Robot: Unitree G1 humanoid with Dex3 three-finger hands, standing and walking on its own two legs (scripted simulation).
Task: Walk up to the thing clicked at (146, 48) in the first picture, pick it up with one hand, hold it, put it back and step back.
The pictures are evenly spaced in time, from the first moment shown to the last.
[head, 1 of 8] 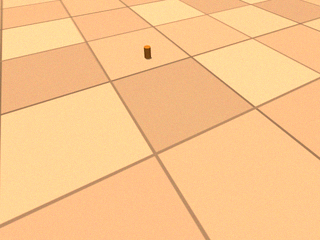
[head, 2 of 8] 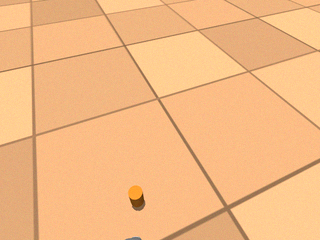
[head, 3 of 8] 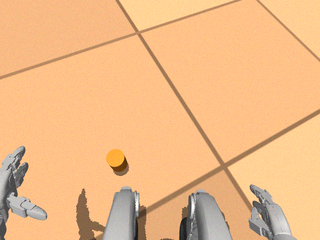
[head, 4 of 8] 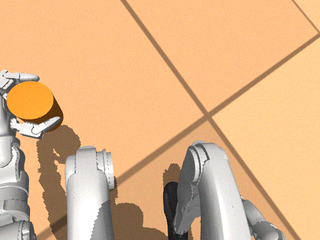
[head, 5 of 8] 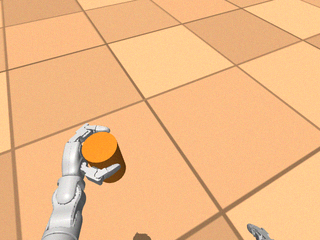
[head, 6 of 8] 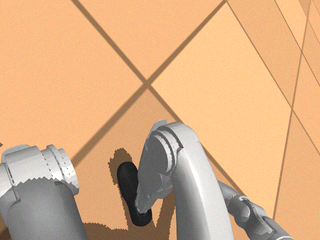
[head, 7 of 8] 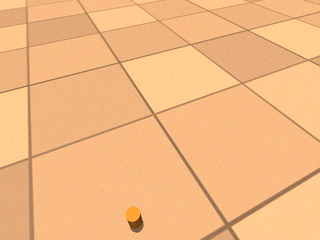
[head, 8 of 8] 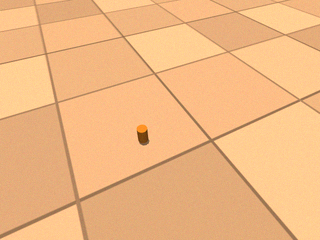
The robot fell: no
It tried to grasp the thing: yes
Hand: left
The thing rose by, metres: 0.69
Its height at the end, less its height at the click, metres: +0.00
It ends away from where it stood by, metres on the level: 0.00
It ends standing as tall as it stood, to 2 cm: yes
